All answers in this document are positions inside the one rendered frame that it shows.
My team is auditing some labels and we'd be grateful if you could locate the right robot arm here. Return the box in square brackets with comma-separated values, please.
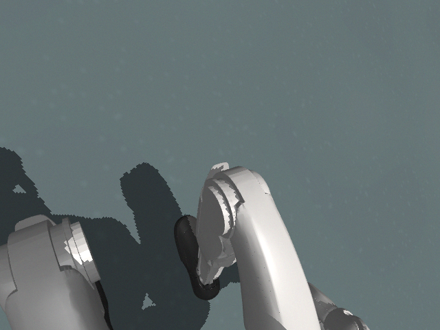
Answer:
[323, 308, 370, 330]

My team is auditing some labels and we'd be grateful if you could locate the left robot foot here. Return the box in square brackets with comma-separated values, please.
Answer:
[95, 280, 113, 330]

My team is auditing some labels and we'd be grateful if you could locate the right robot foot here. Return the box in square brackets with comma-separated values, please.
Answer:
[174, 215, 220, 300]

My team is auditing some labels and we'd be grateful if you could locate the right robot hand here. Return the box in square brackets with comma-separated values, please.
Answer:
[308, 283, 338, 330]

